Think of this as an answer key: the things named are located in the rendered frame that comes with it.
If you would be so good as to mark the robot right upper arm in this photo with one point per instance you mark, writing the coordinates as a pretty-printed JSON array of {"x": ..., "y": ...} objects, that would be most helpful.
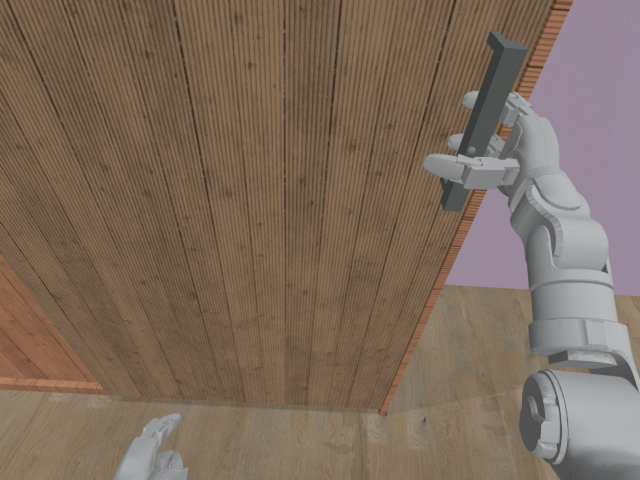
[{"x": 586, "y": 426}]

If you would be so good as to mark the robot right forearm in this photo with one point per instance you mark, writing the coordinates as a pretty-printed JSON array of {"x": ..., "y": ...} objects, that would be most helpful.
[{"x": 575, "y": 321}]

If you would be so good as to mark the robot left hand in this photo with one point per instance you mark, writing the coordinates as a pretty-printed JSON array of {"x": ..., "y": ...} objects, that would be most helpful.
[{"x": 141, "y": 460}]

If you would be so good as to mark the robot right hand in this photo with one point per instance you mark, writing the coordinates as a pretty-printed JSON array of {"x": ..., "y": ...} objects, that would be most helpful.
[{"x": 531, "y": 143}]

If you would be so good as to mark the handle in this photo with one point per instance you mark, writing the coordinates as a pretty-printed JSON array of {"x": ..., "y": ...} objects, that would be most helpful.
[{"x": 501, "y": 73}]

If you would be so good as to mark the wardrobe door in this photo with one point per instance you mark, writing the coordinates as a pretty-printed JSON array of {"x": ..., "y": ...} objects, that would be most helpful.
[
  {"x": 225, "y": 199},
  {"x": 31, "y": 346}
]

